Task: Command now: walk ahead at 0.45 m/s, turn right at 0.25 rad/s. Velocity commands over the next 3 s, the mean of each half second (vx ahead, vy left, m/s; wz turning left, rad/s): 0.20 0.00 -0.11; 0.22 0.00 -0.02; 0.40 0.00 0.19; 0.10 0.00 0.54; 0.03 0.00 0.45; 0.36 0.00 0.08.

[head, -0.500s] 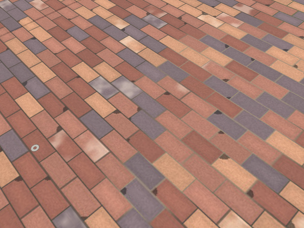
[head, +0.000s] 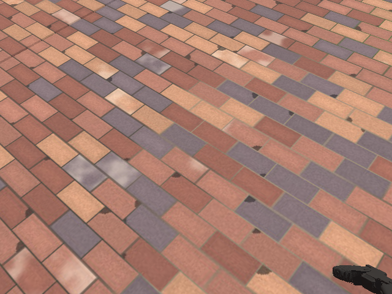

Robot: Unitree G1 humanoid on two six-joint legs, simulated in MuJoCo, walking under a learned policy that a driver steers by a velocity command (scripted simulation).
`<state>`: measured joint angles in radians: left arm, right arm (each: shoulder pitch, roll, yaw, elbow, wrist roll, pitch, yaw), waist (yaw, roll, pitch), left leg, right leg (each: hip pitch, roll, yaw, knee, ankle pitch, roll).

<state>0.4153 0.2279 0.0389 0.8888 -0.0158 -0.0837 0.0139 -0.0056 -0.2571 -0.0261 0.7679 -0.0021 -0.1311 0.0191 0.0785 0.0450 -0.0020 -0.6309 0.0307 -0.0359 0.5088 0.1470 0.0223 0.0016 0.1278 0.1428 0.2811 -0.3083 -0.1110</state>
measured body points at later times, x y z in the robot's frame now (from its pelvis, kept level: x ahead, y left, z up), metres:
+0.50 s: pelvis +0.19 +0.01 +0.00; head +0.20 +0.00 +0.45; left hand +0.32 +0.26 -0.12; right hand +0.27 -0.24 -0.14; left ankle +0.22 +0.12 -0.74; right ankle +0.23 -0.12 -0.74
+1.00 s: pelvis +0.31 +0.02 +0.00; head +0.32 +0.04 +0.45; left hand +0.41 +0.28 -0.13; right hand +0.28 -0.24 -0.13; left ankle +0.25 +0.11 -0.74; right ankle +0.28 -0.12 -0.66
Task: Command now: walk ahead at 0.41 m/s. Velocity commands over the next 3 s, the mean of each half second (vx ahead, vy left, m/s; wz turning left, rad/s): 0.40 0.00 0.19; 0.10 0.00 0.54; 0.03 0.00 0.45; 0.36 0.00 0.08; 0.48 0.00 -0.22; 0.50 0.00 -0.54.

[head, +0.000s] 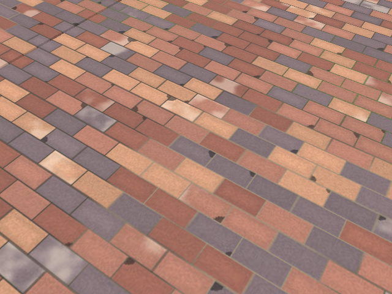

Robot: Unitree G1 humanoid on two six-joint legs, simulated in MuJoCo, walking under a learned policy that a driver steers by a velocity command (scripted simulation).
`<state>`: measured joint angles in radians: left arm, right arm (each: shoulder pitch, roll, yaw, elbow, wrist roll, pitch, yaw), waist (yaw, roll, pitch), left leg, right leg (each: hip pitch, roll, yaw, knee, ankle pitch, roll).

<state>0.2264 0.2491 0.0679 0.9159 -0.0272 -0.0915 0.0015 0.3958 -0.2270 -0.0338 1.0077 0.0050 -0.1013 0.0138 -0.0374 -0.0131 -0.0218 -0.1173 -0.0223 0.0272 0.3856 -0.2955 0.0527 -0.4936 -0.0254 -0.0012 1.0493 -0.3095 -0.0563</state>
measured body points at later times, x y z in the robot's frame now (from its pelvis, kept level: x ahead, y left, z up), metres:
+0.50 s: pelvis +0.23 -0.06 +0.00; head +0.27 -0.07 +0.44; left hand +0.32 +0.21 -0.12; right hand +0.32 -0.33 -0.14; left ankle +0.20 +0.08 -0.66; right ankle +0.29 -0.15 -0.74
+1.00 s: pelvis +0.32 -0.01 +0.00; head +0.36 +0.04 +0.44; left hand +0.37 +0.31 -0.13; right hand +0.57 -0.21 -0.09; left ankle +0.35 +0.09 -0.74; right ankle +0.37 -0.16 -0.67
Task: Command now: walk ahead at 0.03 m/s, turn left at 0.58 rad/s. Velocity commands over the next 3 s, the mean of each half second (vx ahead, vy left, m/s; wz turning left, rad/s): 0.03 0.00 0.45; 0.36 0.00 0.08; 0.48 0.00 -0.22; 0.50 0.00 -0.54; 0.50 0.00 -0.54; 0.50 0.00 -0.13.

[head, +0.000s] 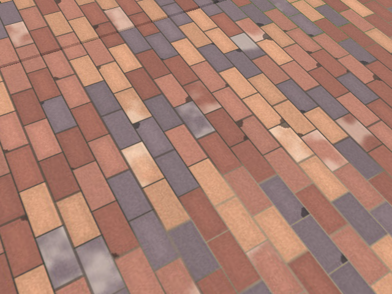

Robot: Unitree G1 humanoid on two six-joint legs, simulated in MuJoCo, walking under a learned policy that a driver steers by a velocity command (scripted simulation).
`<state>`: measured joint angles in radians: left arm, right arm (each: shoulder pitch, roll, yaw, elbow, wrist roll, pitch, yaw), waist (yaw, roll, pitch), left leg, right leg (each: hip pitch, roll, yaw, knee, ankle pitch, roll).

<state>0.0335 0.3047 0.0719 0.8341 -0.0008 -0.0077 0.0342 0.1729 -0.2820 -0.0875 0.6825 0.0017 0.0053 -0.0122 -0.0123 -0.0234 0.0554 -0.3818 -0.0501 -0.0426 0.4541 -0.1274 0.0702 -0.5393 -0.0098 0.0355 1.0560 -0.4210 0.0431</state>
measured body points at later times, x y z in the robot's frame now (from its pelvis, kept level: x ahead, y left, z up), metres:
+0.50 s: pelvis +0.02 -0.04 +0.01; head +0.05 -0.06 +0.45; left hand +0.05 +0.25 -0.10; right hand +0.23 -0.28 -0.11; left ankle -0.03 +0.10 -0.68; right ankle +0.04 -0.16 -0.74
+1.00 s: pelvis +0.16 +0.00 +0.00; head +0.19 +0.02 +0.44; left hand +0.31 +0.29 -0.10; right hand +0.21 -0.28 -0.12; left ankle -0.02 +0.09 -0.74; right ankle +0.36 -0.09 -0.71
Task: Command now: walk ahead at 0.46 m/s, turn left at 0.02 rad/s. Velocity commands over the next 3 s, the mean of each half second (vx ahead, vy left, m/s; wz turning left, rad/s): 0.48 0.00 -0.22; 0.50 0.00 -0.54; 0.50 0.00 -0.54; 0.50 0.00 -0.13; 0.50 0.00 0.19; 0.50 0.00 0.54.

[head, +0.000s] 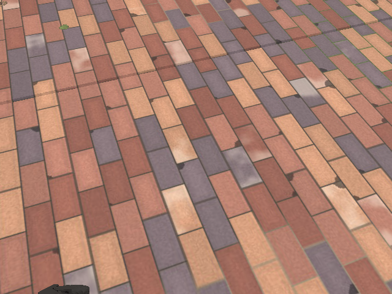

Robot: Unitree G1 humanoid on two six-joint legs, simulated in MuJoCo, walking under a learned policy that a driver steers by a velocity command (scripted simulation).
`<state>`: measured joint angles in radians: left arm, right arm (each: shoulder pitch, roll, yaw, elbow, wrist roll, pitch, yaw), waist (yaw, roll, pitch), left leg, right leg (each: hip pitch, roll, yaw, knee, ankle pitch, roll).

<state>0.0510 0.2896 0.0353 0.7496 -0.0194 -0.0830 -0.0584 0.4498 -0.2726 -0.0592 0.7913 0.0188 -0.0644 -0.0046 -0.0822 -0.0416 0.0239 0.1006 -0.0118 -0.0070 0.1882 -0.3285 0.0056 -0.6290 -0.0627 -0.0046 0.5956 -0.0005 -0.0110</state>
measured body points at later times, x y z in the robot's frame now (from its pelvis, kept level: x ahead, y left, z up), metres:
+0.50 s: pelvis +0.27 -0.04 +0.01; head +0.30 -0.05 +0.46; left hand +0.32 +0.25 -0.11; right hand +0.47 -0.30 -0.07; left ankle +0.47 +0.11 -0.69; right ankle +0.20 -0.13 -0.74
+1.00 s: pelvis +0.53 -0.06 +0.00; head +0.56 -0.08 +0.45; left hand +0.83 +0.06 -0.08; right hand +0.42 -0.34 -0.12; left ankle +0.48 +0.09 -0.74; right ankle +0.62 -0.26 -0.69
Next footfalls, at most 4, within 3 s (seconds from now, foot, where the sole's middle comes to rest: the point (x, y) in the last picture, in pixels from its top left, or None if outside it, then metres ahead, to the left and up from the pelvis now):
0.08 right None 0.23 -0.13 -0.77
0.60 left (163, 280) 0.52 0.08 -0.77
1.10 right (258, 228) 0.68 -0.28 -0.77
1.60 left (246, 152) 1.03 -0.29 -0.77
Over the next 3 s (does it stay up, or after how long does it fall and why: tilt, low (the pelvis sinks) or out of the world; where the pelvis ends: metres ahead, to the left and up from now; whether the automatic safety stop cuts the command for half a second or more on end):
stays up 1.42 -0.73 0.01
